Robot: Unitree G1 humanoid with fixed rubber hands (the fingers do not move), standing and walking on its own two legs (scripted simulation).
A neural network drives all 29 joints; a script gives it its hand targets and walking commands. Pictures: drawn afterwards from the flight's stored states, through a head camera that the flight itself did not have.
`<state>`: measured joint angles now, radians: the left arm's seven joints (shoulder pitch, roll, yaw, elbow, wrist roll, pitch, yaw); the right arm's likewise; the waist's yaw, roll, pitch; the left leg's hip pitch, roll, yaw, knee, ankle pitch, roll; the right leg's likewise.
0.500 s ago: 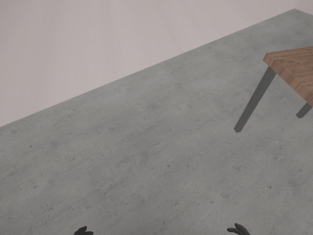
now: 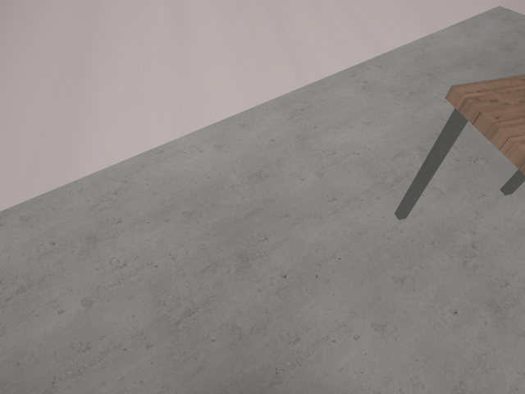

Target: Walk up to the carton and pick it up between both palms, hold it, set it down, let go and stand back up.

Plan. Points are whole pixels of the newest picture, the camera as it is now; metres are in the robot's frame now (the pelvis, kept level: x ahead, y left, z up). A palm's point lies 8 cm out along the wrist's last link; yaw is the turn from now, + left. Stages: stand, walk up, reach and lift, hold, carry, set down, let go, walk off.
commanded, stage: stand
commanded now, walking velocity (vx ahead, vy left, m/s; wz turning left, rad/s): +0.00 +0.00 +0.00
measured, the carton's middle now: out of the picture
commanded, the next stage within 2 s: walk up in 1.16 s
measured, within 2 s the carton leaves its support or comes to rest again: neither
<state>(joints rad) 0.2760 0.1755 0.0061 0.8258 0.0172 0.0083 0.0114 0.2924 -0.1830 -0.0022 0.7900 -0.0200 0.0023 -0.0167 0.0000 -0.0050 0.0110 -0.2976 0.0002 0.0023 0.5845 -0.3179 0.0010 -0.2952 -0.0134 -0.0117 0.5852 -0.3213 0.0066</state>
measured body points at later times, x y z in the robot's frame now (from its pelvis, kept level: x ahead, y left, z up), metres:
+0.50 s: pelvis +0.00 +0.00 +0.01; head +0.02 +0.00 +0.46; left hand +0.03 +0.23 -0.14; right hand +0.02 -0.24 -0.15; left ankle -0.01 +0.12 -0.73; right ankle -0.01 -0.12 -0.73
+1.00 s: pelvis +0.00 +0.00 +0.01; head +0.01 +0.00 +0.46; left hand -0.02 +0.21 -0.15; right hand -0.02 -0.21 -0.15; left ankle -0.01 +0.12 -0.73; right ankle -0.01 -0.12 -0.73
